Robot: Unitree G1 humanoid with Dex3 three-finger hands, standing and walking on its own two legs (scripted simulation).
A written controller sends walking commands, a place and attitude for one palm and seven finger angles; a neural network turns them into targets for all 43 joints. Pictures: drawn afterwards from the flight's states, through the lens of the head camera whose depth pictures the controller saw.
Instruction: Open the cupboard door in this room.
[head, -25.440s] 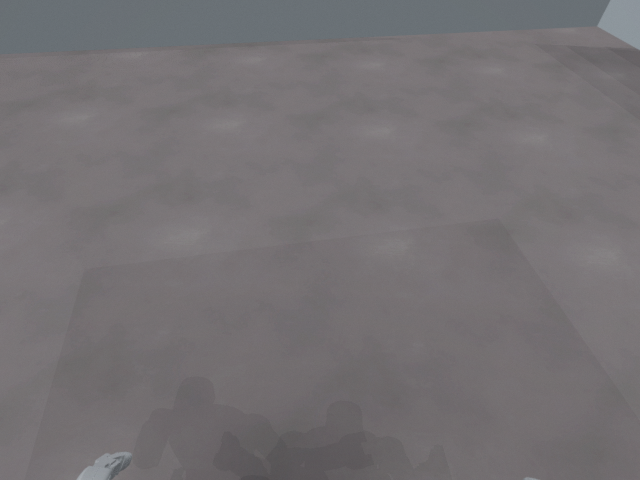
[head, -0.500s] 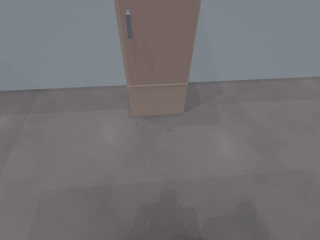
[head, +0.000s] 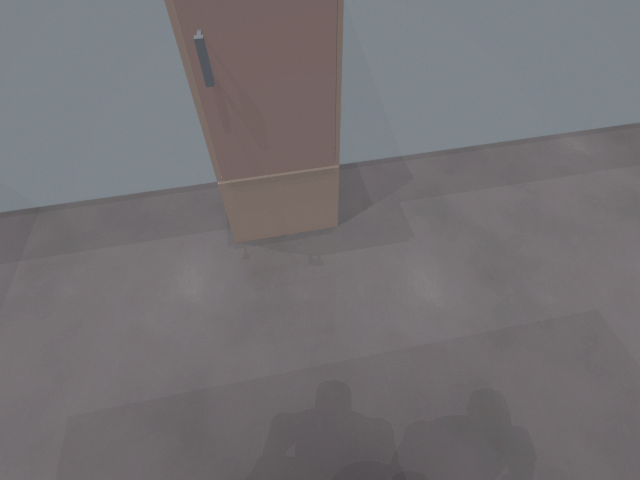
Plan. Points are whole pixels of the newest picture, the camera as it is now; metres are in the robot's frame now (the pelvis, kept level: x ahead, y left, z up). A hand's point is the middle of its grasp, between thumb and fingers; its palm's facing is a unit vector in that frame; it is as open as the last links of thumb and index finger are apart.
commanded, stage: walk to a spot facing it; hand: left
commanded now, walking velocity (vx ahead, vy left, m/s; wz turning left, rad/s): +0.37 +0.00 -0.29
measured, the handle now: (204, 58) +1.04 +0.35 +0.02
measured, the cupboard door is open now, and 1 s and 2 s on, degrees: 0 0 0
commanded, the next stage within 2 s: turn to face it in 0.38 s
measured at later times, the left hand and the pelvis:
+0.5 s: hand out of the picture +0.13 +0.11 -0.16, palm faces +0.06 -0.99 -0.14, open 7.4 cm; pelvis +0.18 -0.03 +0.01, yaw -2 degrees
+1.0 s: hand (226, 314) +0.41 +0.20 -0.16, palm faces +0.13 -0.97 -0.21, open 7.4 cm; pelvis +0.32 +0.00 +0.01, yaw +6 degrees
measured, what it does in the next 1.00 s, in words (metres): walks ahead: right foot, then left foot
